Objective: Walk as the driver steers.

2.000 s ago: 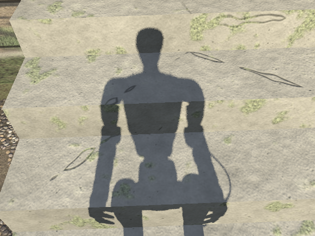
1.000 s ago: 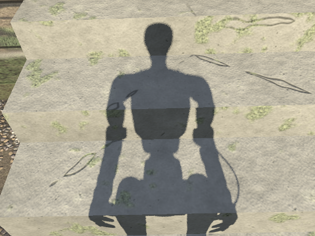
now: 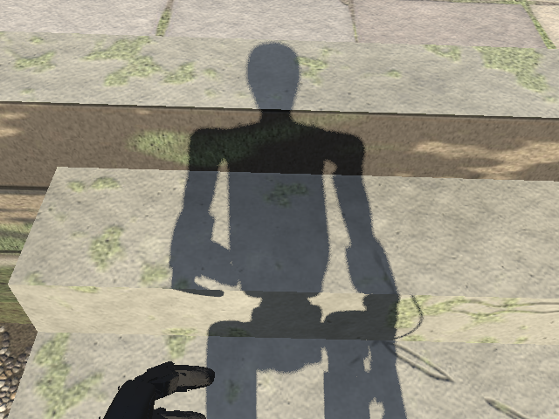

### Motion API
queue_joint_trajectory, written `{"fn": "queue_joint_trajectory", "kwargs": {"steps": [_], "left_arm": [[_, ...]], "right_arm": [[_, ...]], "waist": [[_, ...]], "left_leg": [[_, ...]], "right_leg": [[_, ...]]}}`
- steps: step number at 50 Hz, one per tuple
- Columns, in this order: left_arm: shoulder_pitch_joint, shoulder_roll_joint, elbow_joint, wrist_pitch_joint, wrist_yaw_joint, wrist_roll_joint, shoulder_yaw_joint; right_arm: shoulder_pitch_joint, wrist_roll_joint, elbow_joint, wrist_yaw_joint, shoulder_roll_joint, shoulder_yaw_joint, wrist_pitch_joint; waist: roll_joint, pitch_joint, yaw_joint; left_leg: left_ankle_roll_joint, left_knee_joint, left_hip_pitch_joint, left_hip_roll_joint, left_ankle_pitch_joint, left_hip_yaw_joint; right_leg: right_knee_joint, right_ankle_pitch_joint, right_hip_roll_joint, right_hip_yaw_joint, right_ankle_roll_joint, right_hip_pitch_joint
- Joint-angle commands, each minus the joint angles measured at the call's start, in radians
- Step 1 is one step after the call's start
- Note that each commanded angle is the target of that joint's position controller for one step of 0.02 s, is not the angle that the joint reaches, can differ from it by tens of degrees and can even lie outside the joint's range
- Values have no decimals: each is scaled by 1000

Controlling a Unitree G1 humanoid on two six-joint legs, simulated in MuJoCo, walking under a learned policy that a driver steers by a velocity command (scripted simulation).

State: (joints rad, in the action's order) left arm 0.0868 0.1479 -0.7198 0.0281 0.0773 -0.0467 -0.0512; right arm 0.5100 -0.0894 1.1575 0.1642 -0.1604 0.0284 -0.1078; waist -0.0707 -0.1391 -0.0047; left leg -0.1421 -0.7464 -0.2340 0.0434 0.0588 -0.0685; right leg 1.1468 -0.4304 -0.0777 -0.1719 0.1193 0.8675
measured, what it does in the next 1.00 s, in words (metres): climbs: left foot 0.17 m higher, then right foot 0.17 m higher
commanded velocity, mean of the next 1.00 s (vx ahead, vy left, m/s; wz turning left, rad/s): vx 0.50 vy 0.00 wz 0.00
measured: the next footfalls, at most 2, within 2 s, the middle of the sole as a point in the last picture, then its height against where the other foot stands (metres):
left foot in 0.38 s outside the picture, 0.17 m higher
right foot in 0.94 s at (333, 235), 0.17 m higher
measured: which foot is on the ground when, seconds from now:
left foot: up 0.00-0.36, down 0.38-1.00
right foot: down 0.00-0.42, up 0.44-0.92, down 0.94-1.00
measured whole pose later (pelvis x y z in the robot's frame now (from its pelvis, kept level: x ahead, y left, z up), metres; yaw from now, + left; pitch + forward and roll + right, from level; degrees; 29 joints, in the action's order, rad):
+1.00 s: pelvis +0.57 +0.02 +0.31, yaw -1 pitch +8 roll -4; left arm 0.12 0.12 -0.75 0.02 0.10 -0.04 -0.06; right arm 0.51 -0.08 1.14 0.12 -0.11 0.03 -0.12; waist -0.07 -0.15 0.05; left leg -0.10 -0.36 -0.04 0.12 -0.11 0.03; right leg 1.29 -0.51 -0.02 -0.18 0.09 0.98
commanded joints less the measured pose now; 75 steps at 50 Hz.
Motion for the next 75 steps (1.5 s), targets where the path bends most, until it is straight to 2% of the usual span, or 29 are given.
{"fn": "queue_joint_trajectory", "kwargs": {"steps": [1,4,6,9,12,15,16,19,21,22,23,24,26,30,34,37,42,46,48,49,50,51,52,54,58,65,69,72,75], "left_arm": [[-700,219,-251,-30,-25,-34,85],[-366,-34,-339,-83,6,-12,27],[-274,-108,-352,-115,5,-18,4],[-326,-34,-353,-131,-9,-83,17],[-561,26,-421,-123,-9,-108,16],[-586,73,-380,-127,37,-59,25],[-539,108,-342,-142,44,-17,25],[-543,269,-325,-188,50,43,76],[-724,156,-356,-179,79,-59,66],[-658,79,-363,-148,93,-48,61],[-579,76,-367,-135,85,-2,76],[-504,70,-344,-144,54,25,83],[-403,53,-273,-122,17,14,73],[-407,20,-249,-85,10,13,43],[-308,28,-236,-85,36,15,22],[-62,15,-106,-81,-5,30,-16],[233,27,27,-5,-8,-9,-25],[149,36,71,22,37,5,-7],[-14,84,35,-6,22,15,26],[-230,132,-47,-20,8,14,40],[-444,180,-120,-15,-3,3,56],[-649,242,-204,-22,-12,-41,83],[-648,261,-239,-65,-34,-45,96],[-493,152,-285,-81,-22,8,84],[-286,-57,-350,-95,-4,-25,25],[-564,-26,-443,-114,-20,-104,7],[-781,-25,-465,-131,24,-60,-6],[-683,72,-391,-163,53,5,5],[-628,211,-352,-179,42,12,71]], "right_arm": [[-45,75,-60,1,-111,-68,19],[-228,35,-215,-76,-25,-31,37],[-183,35,-232,-92,31,-5,70],[-411,74,-343,-91,27,22,68],[-619,75,-440,-119,-39,42,61],[-834,51,-529,-114,-59,47,121],[-702,47,-492,-91,3,57,133],[-595,68,-495,-81,-119,12,135],[-221,63,-365,-101,-208,-19,126],[40,0,-280,-121,-271,-54,135],[87,-7,-221,-134,-288,-72,102],[-43,14,-200,-139,-289,-77,64],[-181,46,-159,-129,-99,-43,66],[-308,16,-117,-100,24,-19,45],[-143,-39,-60,-115,3,-14,26],[-13,-66,-9,-106,6,7,28],[195,-32,18,-71,-7,27,9],[60,48,-52,-53,-198,-11,-36],[50,44,-31,-47,-268,-56,-32],[144,-24,-44,-40,-163,-46,-37],[99,-18,-65,-22,-128,-42,-26],[-23,8,-56,-10,-54,-52,-4],[-61,60,-66,-22,-57,-64,-2],[-166,57,-123,-63,-60,-74,6],[-232,49,-201,-89,23,-21,46],[-576,62,-356,-99,17,40,54],[-899,34,-500,-109,-7,45,118],[-877,21,-502,-86,-24,34,120],[-660,30,-452,-89,-56,12,89]], "waist": [[199,-34,-207],[-23,24,11],[12,83,117],[133,124,109],[15,80,18],[158,108,-29],[240,99,35],[254,-26,117],[-1,-375,128],[-187,-304,245],[-159,-107,256],[-96,54,168],[24,-1,66],[99,46,-77],[41,107,-31],[63,140,12],[-28,170,105],[-120,64,-53],[-162,-15,-98],[14,-260,-78],[134,-312,-170],[272,-206,-245],[234,-39,-205],[130,24,-91],[21,56,91],[62,115,20],[174,131,-99],[236,99,-14],[263,-53,76]], "left_leg": [[-45,-1330,-851,-172,58,-293],[-152,-1431,-1017,-135,-51,-269],[-166,-1353,-1035,-59,-128,-173],[-146,-1460,-979,-9,-386,18],[-144,-1150,-1166,53,-262,17],[-61,-817,-758,69,-406,159],[-23,-867,-564,22,-368,220],[14,-362,-386,-138,-414,276],[-198,-156,213,37,-220,-275],[-275,240,267,189,-558,-746],[-202,339,114,200,-931,-875],[-132,277,-26,174,-935,-716],[-114,314,-82,187,-548,-563],[-22,345,-149,114,-198,-114],[-82,425,-158,96,-334,-64],[-84,493,34,156,-302,-88],[-131,704,56,232,-183,-61],[-165,570,21,243,1049,80],[-112,368,261,243,1362,123],[-43,115,-25,185,1228,58],[-37,-97,-291,48,731,0],[6,-597,-549,-109,-72,-105],[-9,-935,-695,-111,-32,-249],[-66,-1273,-814,-146,29,-246],[-170,-1326,-987,-73,-15,-206],[-175,-1380,-1307,31,-198,-1],[-58,-918,-1017,84,-251,189],[-14,-676,-638,-26,-458,248],[-43,-460,-445,-67,-416,197]], "right_leg": [[-760,61,327,1061,283,-781],[-689,289,278,593,185,-607],[-753,316,191,325,105,-469],[-889,238,184,230,99,-274],[-888,161,209,294,68,-517],[-1136,211,275,273,134,-278],[-1111,529,302,241,168,-234],[-820,1732,312,184,136,-696],[-330,1392,212,257,75,-358],[83,436,28,340,41,-99],[544,465,-11,519,49,99],[631,480,-5,503,46,219],[896,527,-31,511,106,252],[886,467,39,422,144,384],[1140,406,62,307,132,552],[1021,344,112,283,178,734],[519,301,215,62,71,561],[202,82,30,-68,13,-75],[-75,48,-10,-17,50,-202],[-8,404,82,217,160,-688],[-335,72,160,557,212,-881],[-664,-216,301,944,268,-861],[-698,-366,308,998,200,-700],[-700,0,320,814,197,-575],[-738,272,258,432,82,-461],[-878,190,232,290,93,-597],[-1062,288,283,318,150,-475],[-1027,978,307,275,170,-495],[-782,1660,331,223,84,-851]]}}
Velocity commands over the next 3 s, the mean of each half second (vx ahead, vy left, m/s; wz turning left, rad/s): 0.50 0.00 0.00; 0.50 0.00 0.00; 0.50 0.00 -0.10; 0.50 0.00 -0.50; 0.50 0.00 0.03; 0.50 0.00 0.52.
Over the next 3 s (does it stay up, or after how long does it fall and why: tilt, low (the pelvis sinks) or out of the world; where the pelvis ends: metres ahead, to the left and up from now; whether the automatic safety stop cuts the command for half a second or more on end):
stays up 1.64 -0.15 0.62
